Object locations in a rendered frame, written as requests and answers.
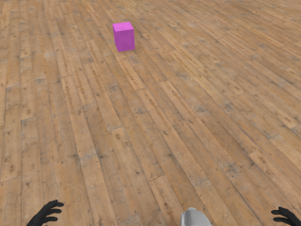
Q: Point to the right robot hand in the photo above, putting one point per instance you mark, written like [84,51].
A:
[290,217]

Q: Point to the carton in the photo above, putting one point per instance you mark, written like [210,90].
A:
[124,36]

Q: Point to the left robot hand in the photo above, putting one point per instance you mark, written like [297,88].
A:
[40,218]

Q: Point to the robot right thigh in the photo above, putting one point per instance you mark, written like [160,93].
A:
[194,218]

